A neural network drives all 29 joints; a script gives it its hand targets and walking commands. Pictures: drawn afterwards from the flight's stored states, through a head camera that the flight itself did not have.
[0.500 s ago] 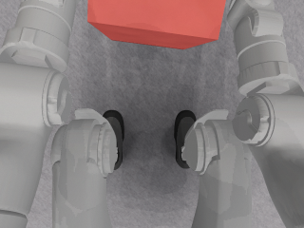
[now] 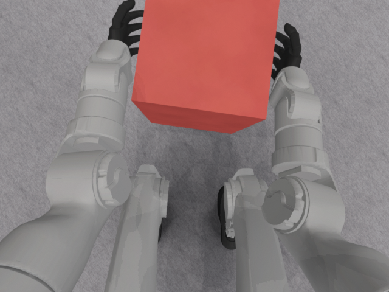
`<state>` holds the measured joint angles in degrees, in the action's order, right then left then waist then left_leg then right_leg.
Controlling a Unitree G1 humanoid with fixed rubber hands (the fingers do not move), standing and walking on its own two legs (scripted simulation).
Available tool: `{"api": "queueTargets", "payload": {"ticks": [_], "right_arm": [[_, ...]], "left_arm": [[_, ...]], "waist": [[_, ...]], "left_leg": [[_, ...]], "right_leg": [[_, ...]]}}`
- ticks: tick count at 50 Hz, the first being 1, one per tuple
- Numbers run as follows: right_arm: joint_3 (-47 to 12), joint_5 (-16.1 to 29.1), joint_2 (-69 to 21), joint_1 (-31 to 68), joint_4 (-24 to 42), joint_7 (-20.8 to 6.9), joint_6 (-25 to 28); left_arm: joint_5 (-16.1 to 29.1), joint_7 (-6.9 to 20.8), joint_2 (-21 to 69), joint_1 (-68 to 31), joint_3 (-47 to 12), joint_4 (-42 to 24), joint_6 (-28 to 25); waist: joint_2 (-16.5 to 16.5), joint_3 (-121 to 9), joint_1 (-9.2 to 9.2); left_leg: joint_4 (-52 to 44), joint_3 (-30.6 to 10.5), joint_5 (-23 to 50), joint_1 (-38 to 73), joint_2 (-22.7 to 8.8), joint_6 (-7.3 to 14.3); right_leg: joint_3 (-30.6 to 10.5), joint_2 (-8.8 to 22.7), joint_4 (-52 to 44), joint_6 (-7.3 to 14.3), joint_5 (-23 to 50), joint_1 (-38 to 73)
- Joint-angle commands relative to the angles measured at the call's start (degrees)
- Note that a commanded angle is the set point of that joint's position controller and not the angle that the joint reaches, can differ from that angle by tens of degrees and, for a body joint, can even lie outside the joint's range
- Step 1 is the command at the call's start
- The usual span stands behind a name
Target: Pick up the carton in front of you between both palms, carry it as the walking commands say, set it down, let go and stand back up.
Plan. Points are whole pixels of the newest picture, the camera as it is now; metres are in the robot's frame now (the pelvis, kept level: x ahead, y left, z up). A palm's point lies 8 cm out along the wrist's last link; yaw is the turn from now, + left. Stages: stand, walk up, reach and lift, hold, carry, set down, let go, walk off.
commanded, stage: reach and lift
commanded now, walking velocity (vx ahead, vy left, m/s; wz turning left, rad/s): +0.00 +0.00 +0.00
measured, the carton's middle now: (200, 74) +0.52 +0.01 -0.14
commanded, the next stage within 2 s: none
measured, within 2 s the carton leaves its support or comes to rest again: neither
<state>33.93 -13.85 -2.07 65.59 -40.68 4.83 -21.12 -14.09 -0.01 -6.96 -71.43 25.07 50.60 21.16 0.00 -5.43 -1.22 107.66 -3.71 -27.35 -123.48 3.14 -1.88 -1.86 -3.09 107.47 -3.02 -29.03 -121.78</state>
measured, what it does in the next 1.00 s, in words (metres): rises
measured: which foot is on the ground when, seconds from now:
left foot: down 0.00-1.00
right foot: down 0.00-1.00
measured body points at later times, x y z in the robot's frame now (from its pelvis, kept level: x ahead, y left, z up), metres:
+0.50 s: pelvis +0.03 +0.00 +0.11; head +0.24 +0.02 +0.51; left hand +0.50 +0.16 +0.07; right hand +0.49 -0.15 +0.07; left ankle +0.12 +0.13 -0.42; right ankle +0.12 -0.13 -0.42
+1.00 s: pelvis +0.08 +0.00 +0.25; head +0.17 +0.01 +0.69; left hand +0.44 +0.16 +0.22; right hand +0.44 -0.15 +0.22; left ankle +0.12 +0.13 -0.42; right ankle +0.12 -0.13 -0.42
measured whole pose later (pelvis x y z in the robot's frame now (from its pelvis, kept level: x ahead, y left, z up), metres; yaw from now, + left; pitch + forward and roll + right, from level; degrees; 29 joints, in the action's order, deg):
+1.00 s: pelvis +0.08 +0.00 +0.25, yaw +1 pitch +21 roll +0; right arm 22.0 -13.0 -8.6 27.0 -29.5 1.5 -22.5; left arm -13.7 -0.6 6.9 -28.1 20.4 31.0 22.8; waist 0.4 -10.6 -0.7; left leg 56.7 -3.5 -21.8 -55.8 1.5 -0.9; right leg -3.1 -1.7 56.8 -1.0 -22.8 -54.8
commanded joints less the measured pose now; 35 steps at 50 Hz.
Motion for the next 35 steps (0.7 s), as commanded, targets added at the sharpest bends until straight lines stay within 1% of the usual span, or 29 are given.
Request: {"api": "queueTargets", "payload": {"ticks": [1, 4, 7, 10, 13, 17, 21, 28, 35], "right_arm": [[-26.93, 7.33, -53.89, 41.95, -1.26, -14.82, 0.20], [-29.63, 8.65, -56.61, 41.91, 0.29, -15.49, -0.65], [-33.08, 10.30, -59.10, 40.54, 2.38, -16.07, -1.58], [-36.19, 11.69, -60.65, 37.62, 4.29, -16.53, -2.36], [-38.43, 12.43, -61.40, 33.59, 5.55, -16.78, -2.73], [-40.11, 12.63, -61.98, 27.80, 5.96, -16.97, -2.59], [-40.78, 12.35, -62.64, 22.59, 5.42, -17.15, -2.07], [-41.12, 11.28, -64.04, 15.16, 4.44, -17.48, -1.22], [-42.18, 10.13, -65.09, 7.84, 4.71, -17.52, -0.71]], "left_arm": [[6.13, 14.10, 59.44, -31.10, -18.43, 1.33, -0.39], [6.33, 14.36, 60.87, -30.82, -19.85, -0.81, 0.21], [7.67, 14.57, 63.09, -29.80, -22.86, -4.20, 0.93], [9.41, 14.75, 65.69, -27.75, -26.52, -7.66, 1.77], [11.02, 14.82, 68.10, -24.86, -29.80, -10.32, 2.40], [12.09, 14.53, 70.44, -20.36, -32.73, -12.05, 2.59], [11.76, 13.79, 71.80, -15.64, -33.60, -12.03, 2.10], [9.98, 12.76, 72.97, -7.87, -32.84, -11.24, 0.86], [9.37, 12.78, 73.85, -1.22, -33.65, -12.39, 0.26]], "waist": [[-2.02, -54.19, -0.15], [-0.69, -59.46, 0.92], [-0.11, -64.96, 1.48], [-0.55, -68.46, 1.34], [-1.69, -68.97, 0.66], [-3.26, -66.02, -0.25], [-3.88, -61.16, -0.45], [-2.36, -53.50, 0.29], [-0.89, -47.89, 0.48]], "left_leg": [[-13.35, 7.92, 1.24, 31.70, 5.80, 2.07], [-15.21, 8.23, 2.86, 35.97, 5.95, 2.19], [-16.89, 8.46, 5.73, 41.02, 6.04, 2.07], [-18.59, 8.31, 9.22, 45.82, 6.12, 1.62], [-20.59, 7.83, 12.01, 49.70, 6.20, 0.99], [-23.85, 6.81, 13.70, 53.50, 6.25, 0.33], [-27.78, 5.78, 13.79, 56.88, 6.33, 0.16], [-35.15, 4.24, 13.15, 63.30, 6.34, 0.72], [-42.65, 2.88, 13.54, 71.30, 5.95, 1.32]], "right_leg": [[7.69, -6.83, -13.08, 1.51, 2.89, 28.14], [7.70, -6.92, -15.24, 1.05, 3.93, 32.07], [7.71, -7.06, -17.09, 0.63, 6.37, 36.45], [7.57, -7.25, -18.74, 0.47, 9.46, 39.95], [7.25, -7.37, -20.57, 0.57, 12.06, 42.45], [6.50, -7.33, -23.51, 0.94, 13.55, 44.73], [5.63, -7.24, -27.16, 1.29, 13.46, 46.94], [4.06, -7.05, -34.61, 1.48, 12.68, 53.32], [2.44, -6.53, -42.43, 1.82, 13.30, 62.32]]}}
